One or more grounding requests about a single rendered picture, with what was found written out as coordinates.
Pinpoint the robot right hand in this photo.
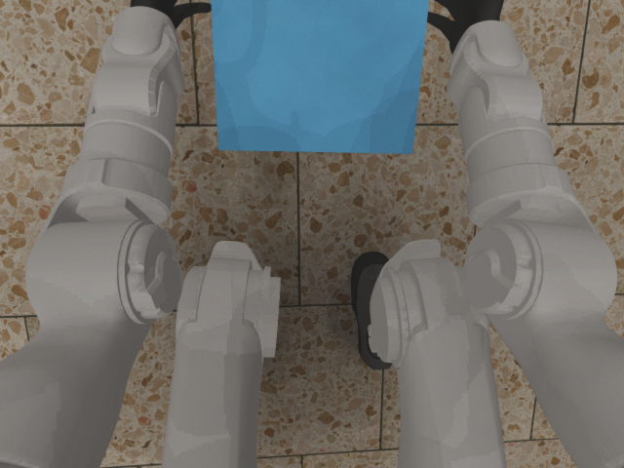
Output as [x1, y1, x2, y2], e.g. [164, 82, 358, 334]
[427, 0, 504, 54]

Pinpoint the robot right forearm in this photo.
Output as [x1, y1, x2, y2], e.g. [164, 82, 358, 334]
[447, 20, 602, 238]

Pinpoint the right robot foot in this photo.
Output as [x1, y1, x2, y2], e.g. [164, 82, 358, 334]
[351, 252, 392, 371]

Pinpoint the robot left upper arm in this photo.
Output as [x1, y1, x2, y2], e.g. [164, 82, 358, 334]
[0, 219, 183, 468]

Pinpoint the robot left forearm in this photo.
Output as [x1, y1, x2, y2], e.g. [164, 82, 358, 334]
[25, 6, 185, 310]

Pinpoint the right robot thigh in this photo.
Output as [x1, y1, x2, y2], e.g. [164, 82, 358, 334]
[372, 257, 506, 468]

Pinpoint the carton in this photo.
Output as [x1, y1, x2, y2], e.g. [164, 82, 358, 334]
[211, 0, 429, 154]

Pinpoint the robot right upper arm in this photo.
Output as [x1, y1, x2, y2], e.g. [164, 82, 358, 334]
[459, 218, 624, 468]

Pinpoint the robot left hand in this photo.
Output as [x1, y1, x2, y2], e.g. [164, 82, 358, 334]
[130, 0, 212, 31]

